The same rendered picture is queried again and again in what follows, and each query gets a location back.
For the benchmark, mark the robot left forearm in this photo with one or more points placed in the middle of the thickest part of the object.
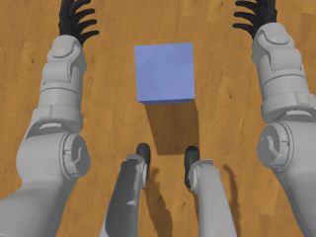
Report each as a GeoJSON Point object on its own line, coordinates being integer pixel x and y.
{"type": "Point", "coordinates": [61, 90]}

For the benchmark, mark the robot right upper arm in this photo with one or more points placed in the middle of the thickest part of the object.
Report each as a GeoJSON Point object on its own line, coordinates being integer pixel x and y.
{"type": "Point", "coordinates": [289, 149]}

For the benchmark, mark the robot right hand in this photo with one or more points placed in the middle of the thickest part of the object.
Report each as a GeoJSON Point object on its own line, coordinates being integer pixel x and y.
{"type": "Point", "coordinates": [265, 13]}

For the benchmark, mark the carton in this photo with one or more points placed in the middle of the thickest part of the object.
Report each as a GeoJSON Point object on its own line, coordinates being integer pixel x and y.
{"type": "Point", "coordinates": [164, 73]}

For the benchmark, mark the robot left shin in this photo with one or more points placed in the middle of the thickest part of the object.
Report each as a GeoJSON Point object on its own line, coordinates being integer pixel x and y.
{"type": "Point", "coordinates": [132, 156]}

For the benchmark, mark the left robot foot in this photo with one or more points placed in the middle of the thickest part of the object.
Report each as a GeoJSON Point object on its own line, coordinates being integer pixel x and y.
{"type": "Point", "coordinates": [143, 150]}

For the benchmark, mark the robot left hand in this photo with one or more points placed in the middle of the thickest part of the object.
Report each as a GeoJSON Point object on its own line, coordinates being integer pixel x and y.
{"type": "Point", "coordinates": [69, 19]}

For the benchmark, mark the robot right forearm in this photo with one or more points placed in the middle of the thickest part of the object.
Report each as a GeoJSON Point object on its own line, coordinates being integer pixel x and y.
{"type": "Point", "coordinates": [282, 78]}

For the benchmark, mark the robot left upper arm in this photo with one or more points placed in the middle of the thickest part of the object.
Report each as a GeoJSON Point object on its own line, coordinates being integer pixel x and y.
{"type": "Point", "coordinates": [49, 166]}

